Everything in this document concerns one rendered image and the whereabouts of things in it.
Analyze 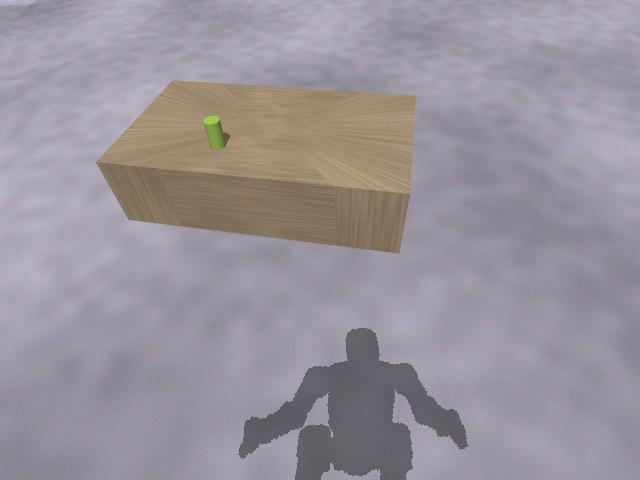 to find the can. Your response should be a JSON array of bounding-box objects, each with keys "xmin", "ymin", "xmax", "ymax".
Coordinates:
[{"xmin": 203, "ymin": 116, "xmax": 226, "ymax": 150}]

